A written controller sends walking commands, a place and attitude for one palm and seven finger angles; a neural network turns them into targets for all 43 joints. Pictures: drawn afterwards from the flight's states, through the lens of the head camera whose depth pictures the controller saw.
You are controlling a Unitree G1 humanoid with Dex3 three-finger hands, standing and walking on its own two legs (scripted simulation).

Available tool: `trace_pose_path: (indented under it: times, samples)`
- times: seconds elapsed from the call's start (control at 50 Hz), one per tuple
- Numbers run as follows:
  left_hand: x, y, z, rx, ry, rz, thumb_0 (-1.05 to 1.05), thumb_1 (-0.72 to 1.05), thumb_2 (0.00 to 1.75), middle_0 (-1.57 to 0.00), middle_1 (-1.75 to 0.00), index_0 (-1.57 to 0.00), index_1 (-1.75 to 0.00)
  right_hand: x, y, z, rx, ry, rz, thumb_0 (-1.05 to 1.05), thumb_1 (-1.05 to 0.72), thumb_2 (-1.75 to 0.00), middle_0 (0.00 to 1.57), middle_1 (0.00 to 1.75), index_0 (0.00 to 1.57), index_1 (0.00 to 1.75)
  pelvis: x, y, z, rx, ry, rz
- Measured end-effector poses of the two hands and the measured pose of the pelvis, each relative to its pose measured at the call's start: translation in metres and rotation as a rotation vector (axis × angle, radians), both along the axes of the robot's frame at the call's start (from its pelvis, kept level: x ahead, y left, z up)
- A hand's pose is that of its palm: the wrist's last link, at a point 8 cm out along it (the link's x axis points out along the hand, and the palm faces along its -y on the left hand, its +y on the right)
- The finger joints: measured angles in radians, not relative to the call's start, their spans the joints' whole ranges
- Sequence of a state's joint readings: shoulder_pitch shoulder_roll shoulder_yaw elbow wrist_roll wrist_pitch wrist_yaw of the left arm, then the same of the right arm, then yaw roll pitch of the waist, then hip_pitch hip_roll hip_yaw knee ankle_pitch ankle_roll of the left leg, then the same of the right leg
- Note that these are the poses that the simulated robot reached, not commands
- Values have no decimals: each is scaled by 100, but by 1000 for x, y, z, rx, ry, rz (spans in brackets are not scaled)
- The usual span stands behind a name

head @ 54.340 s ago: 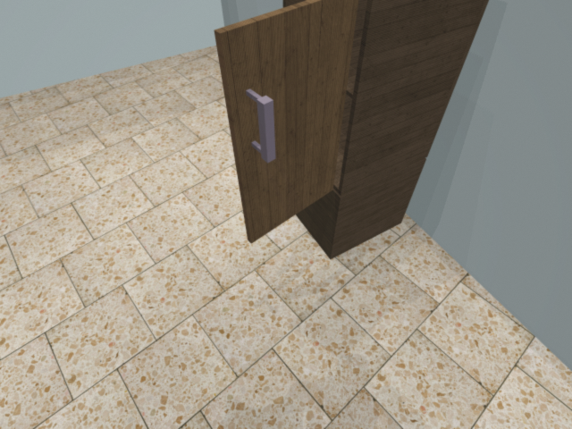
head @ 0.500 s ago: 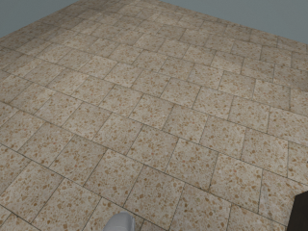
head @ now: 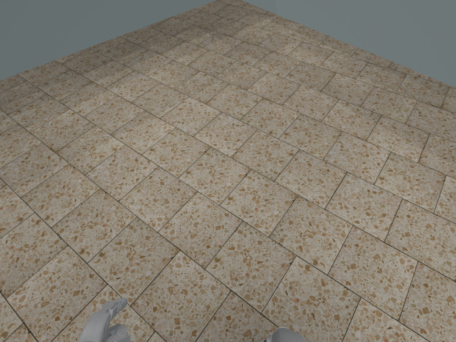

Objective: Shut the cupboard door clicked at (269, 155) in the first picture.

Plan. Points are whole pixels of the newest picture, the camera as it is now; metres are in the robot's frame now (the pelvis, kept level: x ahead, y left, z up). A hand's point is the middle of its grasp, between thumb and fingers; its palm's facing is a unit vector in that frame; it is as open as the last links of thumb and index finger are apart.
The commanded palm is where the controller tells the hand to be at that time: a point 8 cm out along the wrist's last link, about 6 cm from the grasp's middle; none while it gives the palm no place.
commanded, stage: walk to a spot facing it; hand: left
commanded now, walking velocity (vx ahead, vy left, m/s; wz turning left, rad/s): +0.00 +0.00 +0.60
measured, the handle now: out of the picture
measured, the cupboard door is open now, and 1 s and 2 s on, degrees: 26 26 26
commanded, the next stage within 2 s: none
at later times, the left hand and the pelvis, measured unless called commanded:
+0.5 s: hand out of the picture +0.06 +0.19 -0.19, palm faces +0.37 -0.90 -0.24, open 7.3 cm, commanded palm none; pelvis +0.14 +0.00 -0.01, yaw +20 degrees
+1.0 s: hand (134, 311) +0.20 +0.20 -0.14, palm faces +0.55 -0.79 -0.27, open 7.4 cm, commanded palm none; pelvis +0.20 -0.03 +0.00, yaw +37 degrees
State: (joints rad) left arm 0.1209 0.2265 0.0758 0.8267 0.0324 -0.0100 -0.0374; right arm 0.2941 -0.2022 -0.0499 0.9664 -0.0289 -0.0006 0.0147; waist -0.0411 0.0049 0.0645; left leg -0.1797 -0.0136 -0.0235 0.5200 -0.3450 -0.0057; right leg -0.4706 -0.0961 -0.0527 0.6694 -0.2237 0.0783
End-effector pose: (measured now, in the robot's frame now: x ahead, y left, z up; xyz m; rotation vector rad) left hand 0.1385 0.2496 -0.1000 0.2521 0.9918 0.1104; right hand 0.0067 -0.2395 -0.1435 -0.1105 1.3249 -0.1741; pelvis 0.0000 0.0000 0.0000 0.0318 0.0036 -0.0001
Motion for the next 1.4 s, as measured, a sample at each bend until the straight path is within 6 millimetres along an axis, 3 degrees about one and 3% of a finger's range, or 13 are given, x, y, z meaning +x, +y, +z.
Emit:
trace_pose_path:
  times: [0.04,0.1,0.24,0.34,0.5,0.56,0.74,0.86,0.94,1.04,1.14,1.28,1.4]
  samples:
    - [20,-10,-1,15,-48,3,1,91,90,-20,-30,-20,-30,14,-15,-11,3,21,4,0,-90,-89,20,30,20,30,18,-13,-9,2,-2,28]
    - [25,-23,1,16,-46,53,1,91,90,-20,-30,-20,-30,48,-33,-10,-10,38,42,1,-91,-89,20,30,20,30,39,-23,-6,-3,-10,81]
    - [-12,-42,-7,-33,121,243,0,92,90,-21,-30,-20,-30,159,-43,16,-28,-34,176,1,-91,-89,19,30,19,30,86,-34,12,-1,8,195]
    - [-50,-36,-18,-44,241,370,0,93,90,-21,-30,-20,-30,240,-19,23,-28,-92,314,0,-91,-90,19,30,19,30,111,-30,12,-15,9,270]
    - [-96,-15,-54,-97,396,512,1,91,90,-21,-30,-20,-30,351,54,22,-36,-272,517,0,-91,-89,19,30,19,30,142,1,-15,-38,-12,349]
    - [-85,-1,-54,-84,381,546,1,91,90,-20,-30,-20,-30,363,67,29,-50,-290,550,0,-91,-89,20,30,20,30,147,6,-13,-42,-19,376]
    - [-9,27,-25,-55,149,564,1,91,90,-20,-30,-20,-30,360,67,34,-51,-190,579,0,-91,-89,20,30,20,30,164,3,5,-66,-2,474]
    - [29,20,-12,-30,64,575,1,91,90,-20,-30,-20,-30,356,44,23,-43,-101,575,0,-90,-89,20,30,20,30,183,-14,6,-68,11,545]
    - [38,3,-10,1,26,606,1,91,90,-20,-30,-20,-30,365,24,6,-31,-53,580,0,-90,-89,20,30,20,30,199,-30,-3,-46,20,593]
    - [18,-27,-7,-15,90,674,1,90,90,-21,-30,-20,-30,385,16,5,-34,-19,623,0,-91,-89,20,30,20,30,209,-35,3,-26,7,666]
    - [-13,-51,-11,-62,158,768,1,90,90,-21,-30,-20,-30,408,32,11,-33,-13,710,0,-91,-89,20,30,20,30,215,-34,8,-5,10,744]
    - [-81,-71,-33,-129,240,936,1,90,90,-21,-30,-21,-30,448,101,17,-43,-84,897,1,-91,-90,20,30,19,30,209,-19,0,-12,7,849]
    - [-135,-70,-52,-160,333,1045,1,90,90,-21,-30,-20,-30,469,164,29,-35,-237,1021,0,-91,-89,20,30,20,30,199,-4,-9,-33,-5,906]
